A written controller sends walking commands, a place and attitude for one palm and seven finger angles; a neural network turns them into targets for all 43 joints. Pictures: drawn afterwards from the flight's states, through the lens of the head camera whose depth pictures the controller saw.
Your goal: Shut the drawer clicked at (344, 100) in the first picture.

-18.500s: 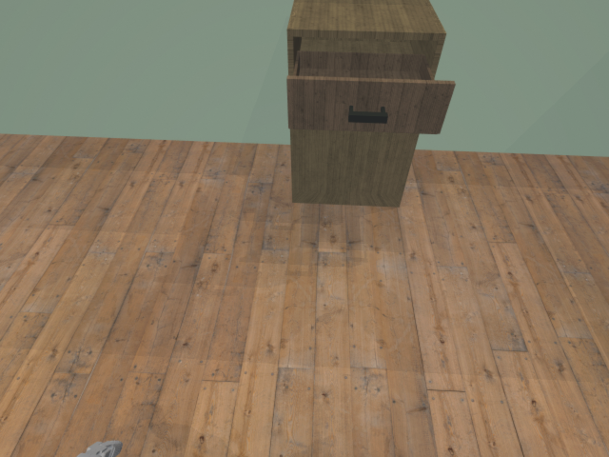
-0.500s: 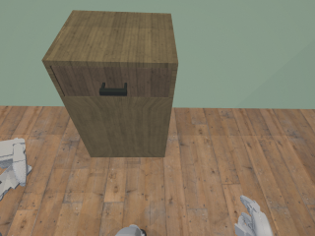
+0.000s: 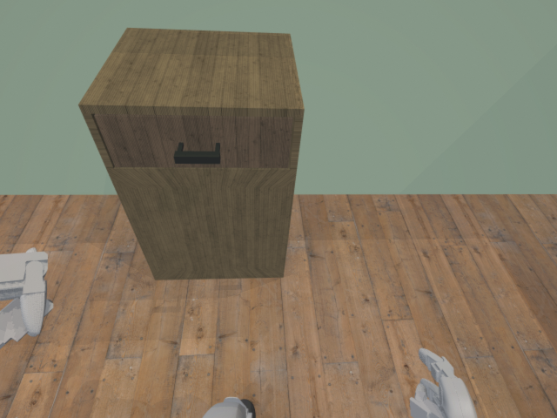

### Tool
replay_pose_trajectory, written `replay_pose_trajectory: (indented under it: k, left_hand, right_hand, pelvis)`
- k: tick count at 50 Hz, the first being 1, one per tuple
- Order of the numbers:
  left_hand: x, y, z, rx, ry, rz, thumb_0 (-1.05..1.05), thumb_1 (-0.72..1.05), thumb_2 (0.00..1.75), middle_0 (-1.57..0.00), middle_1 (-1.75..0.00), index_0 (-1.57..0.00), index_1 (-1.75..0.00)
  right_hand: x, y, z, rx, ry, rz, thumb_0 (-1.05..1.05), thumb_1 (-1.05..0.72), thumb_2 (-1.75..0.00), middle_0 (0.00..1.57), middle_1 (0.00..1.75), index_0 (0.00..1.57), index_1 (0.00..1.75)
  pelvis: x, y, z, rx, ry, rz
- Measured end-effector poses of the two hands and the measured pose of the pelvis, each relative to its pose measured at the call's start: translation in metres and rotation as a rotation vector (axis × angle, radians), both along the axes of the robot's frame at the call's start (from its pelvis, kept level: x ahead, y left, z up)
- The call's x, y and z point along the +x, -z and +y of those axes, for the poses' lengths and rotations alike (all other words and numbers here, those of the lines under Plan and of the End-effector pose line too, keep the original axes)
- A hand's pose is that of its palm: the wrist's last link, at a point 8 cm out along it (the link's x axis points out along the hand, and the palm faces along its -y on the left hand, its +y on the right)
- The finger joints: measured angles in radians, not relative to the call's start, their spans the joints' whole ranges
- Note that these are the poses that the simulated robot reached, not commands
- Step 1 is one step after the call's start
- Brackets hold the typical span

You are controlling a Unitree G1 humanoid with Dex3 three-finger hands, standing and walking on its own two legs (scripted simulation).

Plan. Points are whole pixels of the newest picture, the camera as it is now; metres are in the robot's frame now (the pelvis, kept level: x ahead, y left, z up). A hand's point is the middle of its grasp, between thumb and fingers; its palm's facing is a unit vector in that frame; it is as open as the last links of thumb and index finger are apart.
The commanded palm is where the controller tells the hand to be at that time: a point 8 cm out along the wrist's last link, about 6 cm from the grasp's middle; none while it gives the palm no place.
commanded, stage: stop stepping back and stand still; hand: left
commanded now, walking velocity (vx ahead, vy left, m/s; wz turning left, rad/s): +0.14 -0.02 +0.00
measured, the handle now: (198, 152) +0.72 +0.22 -0.07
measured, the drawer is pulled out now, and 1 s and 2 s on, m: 0.00 0.00 0.00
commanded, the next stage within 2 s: let the arm hang, fingers relaxed in 1.32 s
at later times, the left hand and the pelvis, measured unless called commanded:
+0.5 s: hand out of the picture +0.18 +0.32 +0.17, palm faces +0.39 -0.83 -0.39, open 3.3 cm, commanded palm +0.11 +0.34 +0.19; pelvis -0.02 +0.07 +0.01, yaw -1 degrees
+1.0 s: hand (2, 318) +0.18 +0.27 +0.17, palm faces +0.30 -0.83 -0.46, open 3.3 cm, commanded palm +0.12 +0.31 +0.19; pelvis -0.02 +0.04 +0.02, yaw -2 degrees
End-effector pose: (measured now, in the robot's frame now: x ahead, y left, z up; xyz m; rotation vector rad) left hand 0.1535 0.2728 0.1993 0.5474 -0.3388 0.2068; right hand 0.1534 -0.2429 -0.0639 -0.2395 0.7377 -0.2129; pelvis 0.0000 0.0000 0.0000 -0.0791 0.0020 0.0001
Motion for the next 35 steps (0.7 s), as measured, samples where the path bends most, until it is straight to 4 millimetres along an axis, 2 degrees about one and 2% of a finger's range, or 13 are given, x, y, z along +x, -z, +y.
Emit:
replay_pose_trajectory:
  k: [5, 9, 13, 17, 21, 25, 30, 35]
  left_hand:
    - [-0.003, 0.013, 0.029, -0.068, -0.074, -0.022, 0.01, 0.89, 0.90, -1.41, -1.60, -1.41, -1.60]
    - [0.004, 0.014, 0.044, -0.100, -0.108, -0.020, 0.01, 0.89, 0.90, -1.41, -1.60, -1.41, -1.60]
    - [-0.007, 0.001, 0.040, -0.055, -0.072, 0.013, 0.02, 0.89, 0.90, -1.41, -1.60, -1.41, -1.60]
    - [-0.026, -0.006, 0.036, -0.022, -0.014, 0.037, 0.02, 0.89, 0.90, -1.41, -1.60, -1.41, -1.60]
    - [-0.024, 0.008, 0.063, -0.073, -0.095, 0.024, 0.01, 0.89, 0.90, -1.41, -1.60, -1.41, -1.60]
    - [-0.013, 0.018, 0.085, -0.120, -0.162, 0.050, 0.01, 0.89, 0.90, -1.41, -1.60, -1.41, -1.60]
    - [-0.009, 0.001, 0.075, -0.100, -0.080, 0.057, 0.02, 0.90, 0.90, -1.41, -1.60, -1.41, -1.60]
    - [-0.011, -0.006, 0.065, -0.057, -0.028, 0.106, 0.02, 0.89, 0.90, -1.41, -1.60, -1.41, -1.60]
  right_hand:
    - [-0.017, 0.003, 0.002, -0.058, 0.041, 0.023, 0.01, -0.91, -0.90, 0.20, 0.30, 0.20, 0.30]
    - [-0.025, -0.002, 0.020, -0.053, 0.017, 0.036, 0.01, -0.91, -0.90, 0.20, 0.30, 0.20, 0.30]
    - [-0.028, -0.010, 0.045, 0.008, -0.042, 0.008, 0.01, -0.91, -0.90, 0.20, 0.30, 0.20, 0.30]
    - [-0.031, -0.005, 0.058, 0.035, -0.041, 0.019, 0.01, -0.90, -0.90, 0.20, 0.30, 0.20, 0.30]
    - [-0.034, 0.001, 0.066, 0.016, -0.006, 0.039, 0.01, -0.90, -0.90, 0.20, 0.30, 0.20, 0.30]
    - [-0.036, -0.003, 0.079, 0.008, -0.019, 0.036, 0.01, -0.91, -0.90, 0.20, 0.30, 0.20, 0.30]
    - [-0.039, -0.020, 0.096, 0.039, -0.051, 0.002, 0.01, -0.91, -0.90, 0.20, 0.30, 0.20, 0.30]
    - [-0.039, -0.027, 0.098, 0.053, -0.037, -0.009, 0.01, -0.90, -0.90, 0.20, 0.30, 0.20, 0.30]
  pelvis:
    - [0.007, 0.005, 0.018, -0.004, -0.004, -0.034]
    - [-0.003, -0.002, 0.026, 0.008, -0.002, -0.026]
    - [-0.019, -0.010, 0.029, 0.024, -0.001, 0.004]
    - [-0.023, -0.008, 0.040, 0.030, 0.021, 0.006]
    - [-0.013, -0.005, 0.056, 0.023, 0.012, 0.020]
    - [-0.019, -0.012, 0.067, 0.057, 0.016, 0.000]
    - [-0.025, -0.025, 0.071, 0.039, 0.035, 0.004]
    - [-0.025, -0.031, 0.070, 0.025, 0.053, 0.020]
